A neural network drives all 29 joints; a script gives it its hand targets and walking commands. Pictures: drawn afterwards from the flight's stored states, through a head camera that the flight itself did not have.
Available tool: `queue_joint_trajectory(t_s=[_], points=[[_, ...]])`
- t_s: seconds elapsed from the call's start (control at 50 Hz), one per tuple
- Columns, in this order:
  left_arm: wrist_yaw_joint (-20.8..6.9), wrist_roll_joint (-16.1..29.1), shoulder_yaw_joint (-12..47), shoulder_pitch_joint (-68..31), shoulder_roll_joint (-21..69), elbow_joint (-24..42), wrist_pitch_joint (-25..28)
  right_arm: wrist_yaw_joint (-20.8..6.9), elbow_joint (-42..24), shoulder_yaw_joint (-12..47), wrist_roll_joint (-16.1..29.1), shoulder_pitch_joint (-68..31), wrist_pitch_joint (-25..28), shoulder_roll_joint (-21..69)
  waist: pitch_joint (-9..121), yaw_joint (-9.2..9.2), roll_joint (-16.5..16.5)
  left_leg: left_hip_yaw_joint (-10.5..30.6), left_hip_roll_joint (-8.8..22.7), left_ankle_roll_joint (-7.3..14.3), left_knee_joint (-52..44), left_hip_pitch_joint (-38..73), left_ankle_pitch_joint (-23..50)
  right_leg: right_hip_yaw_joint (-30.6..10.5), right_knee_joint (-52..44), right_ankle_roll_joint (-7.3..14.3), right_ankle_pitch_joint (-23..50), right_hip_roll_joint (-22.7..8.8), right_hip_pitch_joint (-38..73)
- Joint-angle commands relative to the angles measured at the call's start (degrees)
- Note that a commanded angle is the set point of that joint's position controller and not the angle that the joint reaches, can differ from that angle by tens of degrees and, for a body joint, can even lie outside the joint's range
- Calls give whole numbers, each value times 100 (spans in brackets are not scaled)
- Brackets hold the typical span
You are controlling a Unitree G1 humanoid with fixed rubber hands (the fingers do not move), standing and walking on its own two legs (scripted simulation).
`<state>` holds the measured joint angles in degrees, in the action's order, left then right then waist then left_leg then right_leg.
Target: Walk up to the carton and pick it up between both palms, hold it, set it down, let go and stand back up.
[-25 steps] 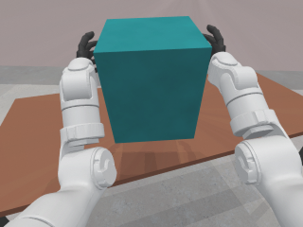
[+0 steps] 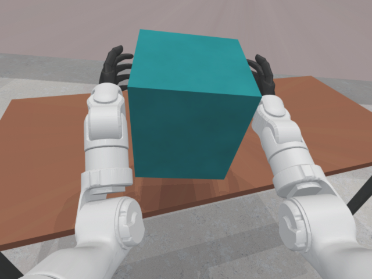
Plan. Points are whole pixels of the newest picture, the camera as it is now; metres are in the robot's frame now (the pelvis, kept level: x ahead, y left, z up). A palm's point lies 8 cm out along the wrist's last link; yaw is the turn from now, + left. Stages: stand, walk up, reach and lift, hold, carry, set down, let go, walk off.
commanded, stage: set down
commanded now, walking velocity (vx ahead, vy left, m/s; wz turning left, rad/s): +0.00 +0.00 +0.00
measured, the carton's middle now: (185, 110) +0.40 +0.02 +0.20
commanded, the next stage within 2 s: none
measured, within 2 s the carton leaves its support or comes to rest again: neither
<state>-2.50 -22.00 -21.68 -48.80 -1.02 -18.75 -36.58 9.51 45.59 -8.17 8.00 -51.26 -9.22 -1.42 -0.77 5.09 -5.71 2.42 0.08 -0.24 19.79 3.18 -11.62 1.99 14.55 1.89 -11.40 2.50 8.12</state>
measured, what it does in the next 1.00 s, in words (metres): stands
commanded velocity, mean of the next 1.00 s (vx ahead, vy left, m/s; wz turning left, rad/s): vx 0.00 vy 0.00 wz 0.00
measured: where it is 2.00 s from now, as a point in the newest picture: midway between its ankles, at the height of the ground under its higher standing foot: outside the picture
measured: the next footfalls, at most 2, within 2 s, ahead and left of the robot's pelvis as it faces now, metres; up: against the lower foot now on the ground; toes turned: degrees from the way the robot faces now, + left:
none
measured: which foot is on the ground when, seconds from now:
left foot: down 0.00-1.00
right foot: down 0.00-1.00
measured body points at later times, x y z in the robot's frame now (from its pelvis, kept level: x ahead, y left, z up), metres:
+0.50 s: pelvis +0.00 +0.00 +0.00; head -0.06 +0.04 +0.44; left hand +0.40 +0.16 +0.23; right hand +0.39 -0.14 +0.23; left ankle +0.01 +0.12 -0.75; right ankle -0.02 -0.09 -0.75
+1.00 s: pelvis +0.00 +0.00 +0.00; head -0.05 +0.03 +0.45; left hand +0.41 +0.15 +0.19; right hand +0.40 -0.16 +0.20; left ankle +0.01 +0.12 -0.75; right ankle -0.02 -0.09 -0.75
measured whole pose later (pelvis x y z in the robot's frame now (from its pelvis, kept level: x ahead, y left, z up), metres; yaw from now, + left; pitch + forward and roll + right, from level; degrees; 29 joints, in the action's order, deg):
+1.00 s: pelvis +0.00 +0.00 +0.00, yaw -1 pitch -7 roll +0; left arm 0.6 -21.3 -23.9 -45.6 2.4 -29.4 -27.5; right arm 5.1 52.4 -16.9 -3.5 -49.0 -3.4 0.0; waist 0.2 2.6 -4.2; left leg 0.0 0.5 -0.4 18.3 -1.1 -10.5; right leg 2.5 16.0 2.0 -11.3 2.0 2.1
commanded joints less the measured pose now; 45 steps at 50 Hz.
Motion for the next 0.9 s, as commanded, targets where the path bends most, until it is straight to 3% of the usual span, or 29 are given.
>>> queue_joint_trajectory(t_s=[0.0,0.2,0.52,0.88], points=[[-777,764,2268,-3227,2715,371,189,-507,-1608,1447,99,-4409,462,2169,1899,93,801,-500,-118,-138,7,908,2005,412,-77,-482,1711,-4,-221],[-727,696,2223,-2841,2695,478,217,-591,-1673,1575,-11,-4112,545,2190,1928,-25,718,-519,-115,-149,23,929,2222,428,11,-498,2015,4,-238],[-628,622,1949,-2890,2650,5,528,-862,-1003,882,-640,-3882,688,2158,1863,-50,759,-604,-50,-130,-156,755,1596,466,-55,-441,1305,-27,-593],[-426,640,1745,-3043,2794,-593,1096,-1092,-442,603,-1010,-3752,895,2407,2199,-210,670,-621,-61,-112,-119,512,1811,438,96,-508,2048,-83,-481]])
